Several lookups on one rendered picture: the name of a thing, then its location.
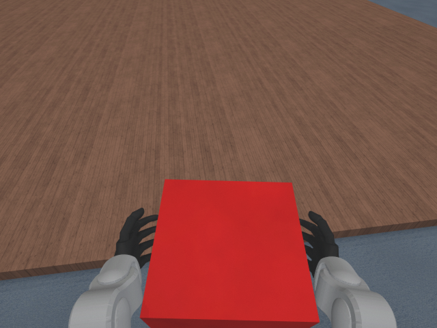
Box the carton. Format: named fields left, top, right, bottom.
left=140, top=179, right=320, bottom=328

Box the robot right hand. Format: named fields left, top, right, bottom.
left=299, top=211, right=339, bottom=278

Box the robot left hand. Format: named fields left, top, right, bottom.
left=114, top=208, right=158, bottom=269

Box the robot right forearm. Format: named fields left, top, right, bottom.
left=313, top=256, right=397, bottom=328

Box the robot left forearm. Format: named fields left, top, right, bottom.
left=68, top=254, right=143, bottom=328

